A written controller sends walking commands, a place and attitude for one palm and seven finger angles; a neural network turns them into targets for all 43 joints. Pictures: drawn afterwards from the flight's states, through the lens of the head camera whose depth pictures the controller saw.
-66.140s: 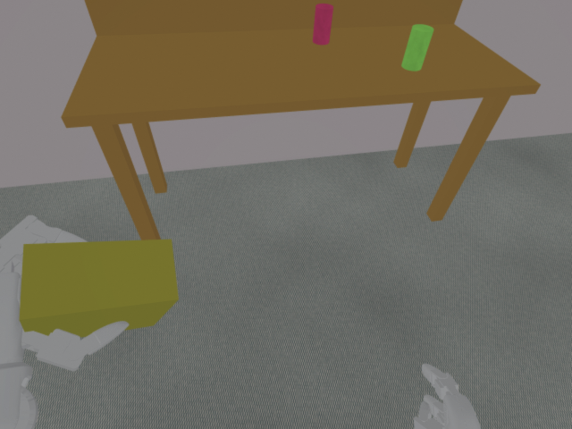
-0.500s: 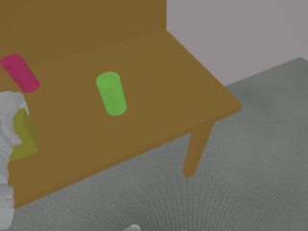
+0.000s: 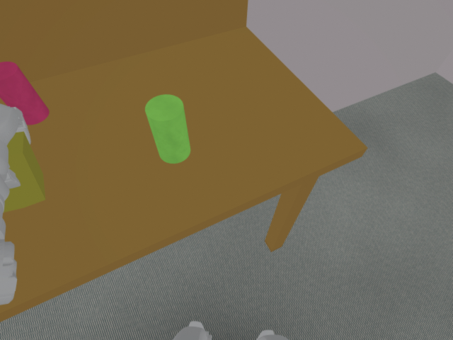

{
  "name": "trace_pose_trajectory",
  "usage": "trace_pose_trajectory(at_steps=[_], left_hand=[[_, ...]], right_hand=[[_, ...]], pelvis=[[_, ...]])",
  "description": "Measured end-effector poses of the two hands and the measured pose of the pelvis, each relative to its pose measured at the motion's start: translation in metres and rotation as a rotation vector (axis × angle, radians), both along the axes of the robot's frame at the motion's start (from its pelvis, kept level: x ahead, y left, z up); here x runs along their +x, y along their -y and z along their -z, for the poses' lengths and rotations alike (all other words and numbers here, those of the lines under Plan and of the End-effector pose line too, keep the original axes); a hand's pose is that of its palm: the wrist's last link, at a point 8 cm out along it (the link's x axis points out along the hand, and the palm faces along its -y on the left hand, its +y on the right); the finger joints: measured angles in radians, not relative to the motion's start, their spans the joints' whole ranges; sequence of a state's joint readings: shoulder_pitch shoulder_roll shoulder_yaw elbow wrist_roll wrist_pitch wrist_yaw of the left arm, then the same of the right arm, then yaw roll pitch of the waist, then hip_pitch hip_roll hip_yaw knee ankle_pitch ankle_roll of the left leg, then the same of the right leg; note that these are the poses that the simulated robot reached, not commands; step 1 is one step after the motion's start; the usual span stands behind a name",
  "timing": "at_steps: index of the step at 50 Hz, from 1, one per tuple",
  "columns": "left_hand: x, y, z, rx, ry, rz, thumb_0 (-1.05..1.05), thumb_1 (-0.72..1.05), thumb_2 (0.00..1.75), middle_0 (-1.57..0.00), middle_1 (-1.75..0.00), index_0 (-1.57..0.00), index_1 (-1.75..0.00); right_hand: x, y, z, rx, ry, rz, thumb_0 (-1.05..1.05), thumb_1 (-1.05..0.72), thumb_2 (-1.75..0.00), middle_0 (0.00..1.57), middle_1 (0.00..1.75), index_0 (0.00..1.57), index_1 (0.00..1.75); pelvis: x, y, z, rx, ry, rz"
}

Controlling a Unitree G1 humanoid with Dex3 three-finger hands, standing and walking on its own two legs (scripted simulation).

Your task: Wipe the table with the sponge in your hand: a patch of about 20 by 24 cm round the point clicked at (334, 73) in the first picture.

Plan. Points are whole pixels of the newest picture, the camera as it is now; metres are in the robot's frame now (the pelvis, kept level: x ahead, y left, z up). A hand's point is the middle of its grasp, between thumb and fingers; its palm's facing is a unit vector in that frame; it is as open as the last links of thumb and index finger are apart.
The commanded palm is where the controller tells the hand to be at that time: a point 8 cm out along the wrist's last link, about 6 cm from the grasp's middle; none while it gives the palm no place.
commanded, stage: slide back across to the first lane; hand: left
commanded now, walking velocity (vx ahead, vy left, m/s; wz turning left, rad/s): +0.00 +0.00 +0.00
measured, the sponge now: out of the picture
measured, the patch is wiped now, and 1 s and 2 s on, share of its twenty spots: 1.00 1.00 1.00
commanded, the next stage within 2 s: wipe back along the first lane in 0.66 s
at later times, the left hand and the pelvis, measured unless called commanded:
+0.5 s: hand out of the picture +0.42 +0.43 +0.09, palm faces -0.09 -0.01 -1.00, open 10.4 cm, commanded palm +0.38 +0.44 +0.12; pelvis +0.03 +0.03 +0.01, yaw -1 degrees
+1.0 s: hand out of the picture +0.39 +0.46 +0.10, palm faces -0.08 +0.03 -1.00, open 10.6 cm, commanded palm +0.35 +0.44 +0.12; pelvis +0.05 +0.04 +0.02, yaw -1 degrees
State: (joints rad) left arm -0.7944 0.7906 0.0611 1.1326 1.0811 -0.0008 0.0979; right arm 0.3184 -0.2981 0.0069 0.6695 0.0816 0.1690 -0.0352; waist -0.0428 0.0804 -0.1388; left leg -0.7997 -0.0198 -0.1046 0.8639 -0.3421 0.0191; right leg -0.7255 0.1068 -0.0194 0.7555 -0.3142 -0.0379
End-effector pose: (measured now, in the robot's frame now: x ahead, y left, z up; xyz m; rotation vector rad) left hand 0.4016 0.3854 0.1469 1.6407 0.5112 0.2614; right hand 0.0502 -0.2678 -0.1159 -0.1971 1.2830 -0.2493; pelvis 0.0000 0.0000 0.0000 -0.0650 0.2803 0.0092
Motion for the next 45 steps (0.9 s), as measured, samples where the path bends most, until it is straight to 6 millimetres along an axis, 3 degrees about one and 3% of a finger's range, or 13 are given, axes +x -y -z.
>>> trace_pose_trajectory(at_steps=[8,17,31,39,45], left_hand=[[-0.001,-0.015,-0.001,-0.057,0.067,0.000,0.01,-0.61,1.05,-0.75,-1.33,-0.79,-1.31],[0.001,-0.028,-0.003,-0.065,0.088,-0.026,0.02,-0.61,1.05,-0.75,-1.34,-0.78,-1.32],[-0.004,-0.045,-0.004,-0.080,0.108,-0.027,0.03,-0.61,1.05,-0.74,-1.35,-0.75,-1.36],[-0.010,-0.065,-0.007,-0.065,0.083,-0.087,0.02,-0.60,1.04,-0.74,-1.34,-0.72,-1.40],[-0.011,-0.064,-0.004,-0.041,0.062,-0.053,0.01,-0.58,1.03,-0.72,-1.35,-0.69,-1.42]], right_hand=[[0.003,-0.016,-0.004,0.012,-0.011,0.016,0.01,-0.91,-0.89,0.21,0.30,0.20,0.30],[0.029,-0.028,-0.016,0.010,0.035,-0.002,0.01,-0.91,-0.89,0.21,0.30,0.20,0.30],[0.071,-0.036,-0.026,0.018,0.091,-0.045,0.01,-0.91,-0.89,0.21,0.30,0.20,0.30],[0.081,-0.035,-0.028,0.013,0.077,-0.060,0.01,-0.91,-0.89,0.21,0.30,0.20,0.30],[0.085,-0.033,-0.030,0.006,0.072,-0.048,0.01,-0.91,-0.89,0.21,0.30,0.20,0.30]], pelvis=[[0.008,-0.013,-0.004,-0.003,0.009,0.011],[0.017,-0.024,-0.010,-0.004,0.034,0.008],[0.033,-0.032,-0.015,-0.002,0.047,0.015],[0.039,-0.031,-0.017,-0.004,0.043,0.005],[0.046,-0.033,-0.019,-0.007,0.041,0.007]])
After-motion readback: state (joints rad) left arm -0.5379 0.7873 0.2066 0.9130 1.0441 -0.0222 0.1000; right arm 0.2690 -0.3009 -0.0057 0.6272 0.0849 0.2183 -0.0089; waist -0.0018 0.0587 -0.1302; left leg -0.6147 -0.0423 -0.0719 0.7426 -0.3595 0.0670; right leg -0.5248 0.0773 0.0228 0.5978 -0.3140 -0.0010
